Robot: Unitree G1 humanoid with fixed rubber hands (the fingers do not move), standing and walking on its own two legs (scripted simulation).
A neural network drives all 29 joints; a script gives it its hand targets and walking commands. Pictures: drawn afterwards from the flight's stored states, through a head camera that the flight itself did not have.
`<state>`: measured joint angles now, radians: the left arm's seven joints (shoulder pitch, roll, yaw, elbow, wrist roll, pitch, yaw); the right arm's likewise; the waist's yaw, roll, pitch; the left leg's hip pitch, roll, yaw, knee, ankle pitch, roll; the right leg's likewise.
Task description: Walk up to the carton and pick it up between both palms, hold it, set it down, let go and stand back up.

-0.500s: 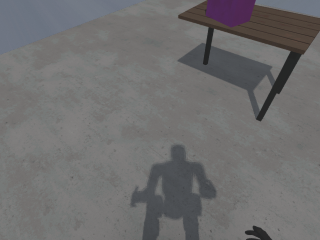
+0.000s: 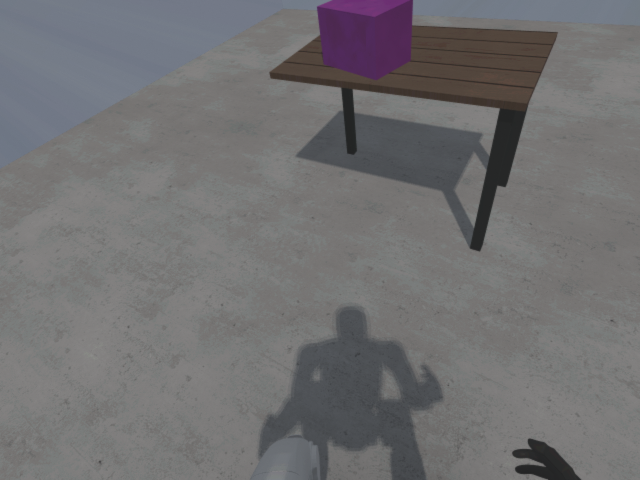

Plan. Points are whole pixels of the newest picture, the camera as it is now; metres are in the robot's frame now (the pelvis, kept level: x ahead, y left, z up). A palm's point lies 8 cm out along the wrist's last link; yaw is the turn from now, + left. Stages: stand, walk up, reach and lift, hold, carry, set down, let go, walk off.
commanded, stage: walk up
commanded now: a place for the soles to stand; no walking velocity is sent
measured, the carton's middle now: (364, 34) +1.47 -0.08 +0.00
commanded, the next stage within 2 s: none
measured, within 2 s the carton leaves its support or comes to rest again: neither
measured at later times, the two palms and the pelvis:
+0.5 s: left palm (167, 331) +0.38 +0.33 -0.10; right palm (485, 412) +0.23 -0.17 -0.09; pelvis +0.24 +0.09 +0.01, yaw -11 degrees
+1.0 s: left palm (206, 236) +0.60 +0.31 -0.08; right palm (465, 282) +0.48 -0.21 -0.12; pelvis +0.47 +0.07 +0.00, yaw -20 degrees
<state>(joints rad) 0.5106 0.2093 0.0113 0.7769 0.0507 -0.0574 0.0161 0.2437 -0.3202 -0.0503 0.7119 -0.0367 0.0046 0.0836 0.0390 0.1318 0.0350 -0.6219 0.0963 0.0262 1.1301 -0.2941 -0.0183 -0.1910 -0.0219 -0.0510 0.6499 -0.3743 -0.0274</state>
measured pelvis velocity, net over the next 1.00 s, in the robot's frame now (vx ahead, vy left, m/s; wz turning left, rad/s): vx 0.47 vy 0.07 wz -0.36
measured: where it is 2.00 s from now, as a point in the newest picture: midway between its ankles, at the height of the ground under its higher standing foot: (323, 299)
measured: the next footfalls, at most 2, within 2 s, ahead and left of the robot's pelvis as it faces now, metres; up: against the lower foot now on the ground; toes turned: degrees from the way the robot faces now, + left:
left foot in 0.22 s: +0.31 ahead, +0.19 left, +0.00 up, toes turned +0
right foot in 0.72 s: +0.48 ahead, -0.08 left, +0.00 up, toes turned -22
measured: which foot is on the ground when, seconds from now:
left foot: up 0.00-0.20, down 0.22-0.74, up 0.76-1.00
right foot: down 0.00-0.24, up 0.26-0.70, down 0.72-1.00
